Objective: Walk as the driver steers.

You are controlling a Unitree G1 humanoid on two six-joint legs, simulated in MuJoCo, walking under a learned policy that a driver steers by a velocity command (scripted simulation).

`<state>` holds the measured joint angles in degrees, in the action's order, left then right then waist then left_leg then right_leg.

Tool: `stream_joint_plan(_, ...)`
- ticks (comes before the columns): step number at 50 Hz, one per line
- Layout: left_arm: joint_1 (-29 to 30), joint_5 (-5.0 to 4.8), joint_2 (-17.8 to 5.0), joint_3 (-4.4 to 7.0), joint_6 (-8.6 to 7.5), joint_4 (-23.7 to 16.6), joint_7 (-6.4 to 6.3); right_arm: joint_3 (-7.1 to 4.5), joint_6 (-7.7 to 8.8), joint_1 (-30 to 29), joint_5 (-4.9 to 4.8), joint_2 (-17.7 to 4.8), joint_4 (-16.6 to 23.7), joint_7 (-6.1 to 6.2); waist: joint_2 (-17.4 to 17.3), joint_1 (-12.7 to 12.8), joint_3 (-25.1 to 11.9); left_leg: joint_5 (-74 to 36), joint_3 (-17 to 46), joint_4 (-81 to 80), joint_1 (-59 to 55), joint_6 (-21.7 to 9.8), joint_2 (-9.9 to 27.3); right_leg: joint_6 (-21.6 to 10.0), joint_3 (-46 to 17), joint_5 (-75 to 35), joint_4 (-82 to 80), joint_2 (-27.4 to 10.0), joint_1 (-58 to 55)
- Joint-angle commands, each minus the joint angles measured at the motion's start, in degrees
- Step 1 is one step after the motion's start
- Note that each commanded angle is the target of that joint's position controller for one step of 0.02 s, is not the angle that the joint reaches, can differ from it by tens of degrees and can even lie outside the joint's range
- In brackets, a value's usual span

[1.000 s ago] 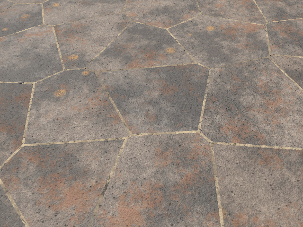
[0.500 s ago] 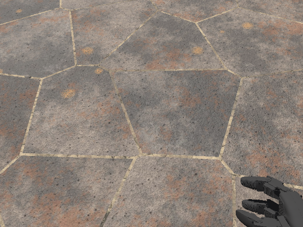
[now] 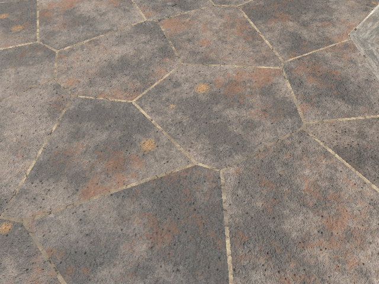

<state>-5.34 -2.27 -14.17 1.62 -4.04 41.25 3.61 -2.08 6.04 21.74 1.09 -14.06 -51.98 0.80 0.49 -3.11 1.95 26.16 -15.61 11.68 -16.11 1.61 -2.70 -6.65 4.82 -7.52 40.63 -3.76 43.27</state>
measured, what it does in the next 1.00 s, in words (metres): walks ahead, turning right: right foot, then left foot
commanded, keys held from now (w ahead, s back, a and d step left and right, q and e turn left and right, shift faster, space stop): w+e+shift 0.42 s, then e+shift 0.22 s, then q+shift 0.36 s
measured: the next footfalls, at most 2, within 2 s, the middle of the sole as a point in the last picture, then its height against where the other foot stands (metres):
right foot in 0.04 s outside the picture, level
left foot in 0.48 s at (194, 219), level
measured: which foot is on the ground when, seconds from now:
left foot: down 0.00-0.06, up 0.08-0.46, down 0.48-0.90, up 0.92-1.00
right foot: up 0.00-0.02, down 0.04-0.50, up 0.52-0.86, down 0.88-1.00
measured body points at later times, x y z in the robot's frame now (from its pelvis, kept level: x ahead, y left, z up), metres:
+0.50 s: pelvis +0.47 -0.03 +0.00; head +0.49 -0.06 +0.45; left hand +0.62 +0.23 -0.10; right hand +0.63 -0.36 -0.03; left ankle +0.68 +0.03 -0.71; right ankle +0.24 -0.05 -0.69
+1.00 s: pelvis +0.65 -0.13 +0.03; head +0.68 -0.17 +0.47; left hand +0.98 -0.08 -0.03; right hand +0.54 -0.40 -0.10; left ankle +0.69 +0.02 -0.64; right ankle +0.66 -0.26 -0.71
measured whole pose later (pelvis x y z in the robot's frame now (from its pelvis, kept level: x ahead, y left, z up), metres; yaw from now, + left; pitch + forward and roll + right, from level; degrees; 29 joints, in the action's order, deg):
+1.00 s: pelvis +0.65 -0.13 +0.03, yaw -33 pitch +2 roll +1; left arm -0.7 1.3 -13.2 0.8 0.0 32.8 -0.6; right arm -3.1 0.9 14.6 -2.0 -18.4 -45.6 -0.4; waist -1.1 -4.4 3.9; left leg 32.5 0.5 59.8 25.2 3.8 1.5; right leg -1.4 1.7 8.2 29.6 -1.6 23.3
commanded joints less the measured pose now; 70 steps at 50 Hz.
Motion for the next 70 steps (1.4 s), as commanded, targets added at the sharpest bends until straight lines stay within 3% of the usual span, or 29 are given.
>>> stream_joint_plan(1, -12.5, -0.94, -10.8, 4.37, 0.48, -2.7, 0.71, -3.82, -2.20, -5.6, 0.16, -16.4, 5.8, 1.52, -8.6, 12.6, -5.0, -93.5, 1.0, 23.7, 9.1, -4.8, 17.0, -3.5, 5.9, 11.4, 3.5, 7.5, -23.8)
stream_joint_plan(2, -26.9, -0.57, -15.6, 6.73, 1.51, 0.8, -0.08, -3.83, -2.33, -9.2, -0.42, -16.2, 7.4, 1.19, -7.4, 19.3, -11.1, -87.9, 2.4, 41.1, 18.1, -5.2, 15.7, -5.6, 2.0, 12.5, 1.1, 8.0, -42.9)
stream_joint_plan(3, -30.9, -0.69, -17.4, 7.15, 2.84, 3.0, -1.47, -1.86, -0.80, -9.3, -0.09, -8.9, 8.1, 0.10, 6.3, 17.9, -8.9, -33.5, 3.5, 66.0, 35.0, -3.2, 6.9, -8.0, -8.0, 18.1, 0.3, 3.6, -53.2)
stream_joint_plan(4, -25.5, 1.26, -17.8, 6.40, 1.52, 0.3, -1.38, 0.97, 2.30, -2.2, -1.90, 0.5, 12.9, -1.43, 23.5, 6.3, -14.5, 6.6, 15.3, 84.8, 60.2, -1.7, -3.9, -21.4, -45.0, 37.3, -13.9, -7.8, -66.3)
stream_joint_plan(5, -25.6, 2.08, -12.4, 5.35, 0.33, -0.8, -1.27, 0.62, 5.07, -9.0, -2.92, -5.4, 15.2, -2.14, 13.0, 10.6, -17.4, 1.1, 24.8, 82.6, 64.8, -5.9, -1.4, -19.3, -57.2, 48.9, -26.0, -10.0, -66.8)
stream_joint_plan(6, -24.6, 2.90, -10.1, 4.81, -0.86, -0.9, -1.05, 0.03, 5.97, -14.3, -4.13, -7.4, 17.0, -2.26, 5.2, 9.5, -10.5, -3.2, 24.7, 77.2, 66.1, -7.8, 1.0, -15.7, -55.2, 48.0, -28.7, -9.7, -59.9)
stream_joint_plan(8, -16.6, 2.29, -9.1, 4.36, -2.11, -2.7, -0.56, -0.04, 5.34, -13.2, -1.90, -6.4, 16.4, -1.40, -7.2, 2.5, -4.0, -8.2, 25.4, 66.5, 57.9, -6.4, 5.0, -13.8, -46.0, 37.3, -27.8, -6.0, -41.1)
stream_joint_plan(11, -12.2, 1.07, -7.9, 3.75, -1.77, -4.2, -2.08, -1.01, 2.56, -11.6, -0.53, -7.6, 16.1, -0.86, -4.8, -0.5, 0.5, -9.7, 23.9, 55.3, 51.4, -1.6, 7.7, -12.6, -33.1, 25.2, -29.2, 0.5, -28.3)
stream_joint_plan(14, -14.7, 0.52, -7.5, 3.51, -1.30, -3.4, -4.10, -0.15, 1.98, -22.9, 0.63, -4.6, 20.7, -0.27, -1.9, 3.6, 4.3, -22.2, 19.6, 37.5, 47.7, 1.5, 5.6, -10.7, -25.5, 14.8, -28.7, 5.0, -20.1)
stream_joint_plan(20, -18.3, -0.67, -8.1, 4.44, -0.34, -0.8, -4.73, -2.12, 2.82, -29.6, -2.97, -6.9, 24.8, -0.83, 5.6, 8.1, 1.1, -32.7, 21.7, 15.9, 37.4, 2.6, 1.1, -5.3, -30.5, 20.6, -22.4, 4.6, -26.4)
stream_joint_plan(22, -17.9, -0.49, -8.4, 5.08, 0.42, -0.5, -5.21, -3.47, 3.56, -27.7, -3.23, -9.6, 24.6, -0.85, 6.5, 6.4, 0.6, -28.2, 21.8, 12.9, 37.0, 1.2, 1.0, -3.6, -32.6, 10.1, -15.6, 3.3, -34.3)
stream_joint_plan(24, -13.9, 1.00, -8.0, 4.88, 1.58, -2.8, -4.90, -5.16, 3.94, -10.5, -1.81, -12.4, 21.9, -0.48, 7.4, -3.1, -12.8, -30.0, 21.6, 15.5, 16.4, -2.9, 4.6, 1.5, -28.9, -5.6, 7.8, 6.5, -34.3)
stream_joint_plan(25, -16.3, 3.44, -0.8, 2.64, 1.84, -5.2, -4.61, -5.08, 3.15, -1.0, -0.98, -15.6, 20.7, -0.13, -4.1, -2.8, -23.5, -42.2, 33.7, 22.7, -2.7, -5.1, 17.5, 3.7, -22.7, 27.8, 27.8, 10.6, -22.4)
stream_joint_plan(26, -27.7, -0.47, -2.0, 1.84, 1.59, -7.3, -4.26, -5.58, 2.76, 0.4, 0.56, -18.3, 18.3, -1.71, -33.6, 3.4, -34.2, -31.8, 67.4, 14.3, -17.3, -17.7, 32.5, 6.1, -19.2, 46.9, 44.7, 13.1, -4.1)
stream_joint_plan(28, -15.7, -0.15, -11.0, 3.33, 3.32, -6.9, -4.71, -3.16, 0.44, -6.7, 0.52, -6.5, 21.9, -0.66, -12.3, -1.3, -19.6, -28.5, 48.8, 12.9, -3.9, -14.0, 25.6, 8.7, -15.0, 36.9, 48.0, 4.4, 1.5)
stream_joint_plan(29, -10.9, 0.90, -11.9, 3.86, 3.98, -8.2, -4.81, -2.73, -0.43, -9.4, 0.49, -6.4, 21.2, -0.48, -2.8, -0.3, -12.8, -39.8, 39.6, 12.7, 6.4, -12.6, 22.9, 9.7, -12.5, 34.9, 46.0, 2.4, -0.7)
stream_joint_plan(33, -7.6, 0.58, -5.5, 2.86, 4.81, -11.5, -4.29, -3.07, -0.30, -12.5, -0.57, -7.8, 15.6, -0.29, -6.2, 3.4, -2.6, -51.7, 25.1, 6.0, 24.7, -13.0, 18.0, 9.4, -8.9, 34.8, 29.7, -1.7, -5.8)
stream_joint_plan(43, -1.8, 3.32, -8.1, 2.62, 1.63, -10.0, -3.02, -2.96, -1.31, -11.8, -3.87, -12.8, 9.1, -2.10, -4.5, 4.9, -7.2, -41.9, 20.9, 12.4, 28.1, -8.9, 12.4, 4.3, -6.2, 2.5, -15.9, 5.1, -33.4)
stream_joint_plan(44, -2.6, 4.03, -11.3, 3.56, 1.56, -10.3, -3.79, -2.42, -1.13, -10.2, -3.15, -11.3, 9.2, -2.06, -3.3, 4.8, -8.5, -35.2, 20.4, 17.1, 31.2, -6.0, 9.1, 2.5, -9.2, -10.4, -16.4, 0.8, -39.5)
stream_joint_plan(46, -7.4, 5.61, -14.4, 4.25, 3.42, -11.1, -5.03, -0.50, -1.73, -2.1, -2.41, -7.0, 9.8, -2.01, 13.3, 5.5, -22.8, 15.9, 17.0, 43.1, 49.0, 0.2, 3.3, -12.4, -28.1, -38.7, -10.9, -24.4, -57.2)
stream_joint_plan(47, -7.7, 4.41, -12.1, 3.84, 4.10, -10.9, -4.77, -2.19, -3.05, -3.1, -3.23, -12.1, 9.4, -1.77, 8.6, 6.8, -21.5, 15.6, 18.8, 52.5, 50.7, 1.5, 4.6, -13.1, -26.5, -28.4, -13.5, -21.8, -52.4)
stream_joint_plan(51, 3.4, 3.59, -8.9, 3.13, 3.83, -10.0, -4.85, -3.42, -8.43, -2.1, -2.59, -10.3, 9.5, 0.79, 7.6, 0.8, -8.1, 2.2, 16.6, 59.5, 49.1, 5.3, 7.5, -7.6, -12.9, 1.5, -23.3, -14.1, -31.4)
stream_joint_plan(56, 5.8, 3.65, -7.9, 3.79, 3.01, -8.4, -5.98, -2.86, -9.69, -6.3, -1.96, -6.4, 13.8, 0.17, 7.0, 0.9, -7.8, -6.3, 15.1, 45.2, 42.9, 3.8, 9.7, -5.9, -3.3, 5.7, -23.6, -14.1, -28.7)
stream_joint_plan(62, 3.8, 0.86, -9.6, 5.32, 3.47, -5.4, -5.21, -4.39, -10.36, -4.4, -1.81, -8.7, 15.2, -2.05, 5.3, -0.6, -8.9, -12.8, 9.7, 24.7, 30.5, -2.6, 5.7, 0.4, 2.1, 11.6, -13.6, -15.3, -29.9)
stream_joint_plan(63, 1.2, 0.76, -7.5, 5.07, 3.87, -3.9, -4.91, -5.38, -10.25, -2.1, -1.10, -11.0, 14.5, -1.42, -1.1, -0.8, -6.2, -19.6, 14.2, 18.1, 26.9, -5.4, 5.6, 4.4, 5.1, 19.9, -4.9, -11.3, -24.7)
stream_joint_plan(64, -0.4, 2.99, -5.2, 4.55, 4.42, -5.1, -4.74, -7.39, -9.66, -1.3, -0.93, -19.6, 16.0, -0.10, -22.0, 1.2, -2.4, -43.2, 36.8, 11.2, 21.3, -12.5, 19.9, 11.1, 9.7, 42.5, 15.5, -2.7, -7.9)
stream_joint_plan(65, 6.0, 4.00, -6.1, 4.55, 4.35, -8.2, -5.35, -7.10, -7.92, -3.0, 1.11, -21.8, 18.5, -0.59, -20.8, -0.4, -5.0, -42.9, 48.8, 7.9, 23.5, -21.5, 24.2, 12.0, -3.0, 47.8, 27.1, 4.0, 0.0)
stream_joint_plan(66, 8.5, 3.10, -7.9, 4.99, 4.34, -8.5, -5.93, -7.03, -6.54, -3.4, 1.48, -20.3, 18.3, -1.31, -13.6, -1.7, -6.1, -33.4, 45.5, 6.1, 23.4, -20.4, 22.4, 10.3, -7.4, 43.7, 30.1, 3.7, 1.4)
stream_joint_plan(70, 4.1, 3.36, -9.0, 5.95, 3.79, -6.0, -6.87, -4.90, -7.00, -12.4, -2.03, -13.5, 20.5, 0.77, -9.0, 3.8, -7.0, -29.9, 36.7, 8.6, 25.8, -13.0, 14.9, 9.1, -10.2, 28.0, 26.0, 3.5, -3.0)
Keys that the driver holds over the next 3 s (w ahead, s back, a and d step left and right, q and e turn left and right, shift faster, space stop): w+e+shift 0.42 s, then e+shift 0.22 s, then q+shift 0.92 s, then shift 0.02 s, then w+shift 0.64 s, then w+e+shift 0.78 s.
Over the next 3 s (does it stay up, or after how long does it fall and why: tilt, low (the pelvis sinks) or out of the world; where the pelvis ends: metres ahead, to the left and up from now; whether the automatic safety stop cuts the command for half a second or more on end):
stays up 1.66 -0.05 0.03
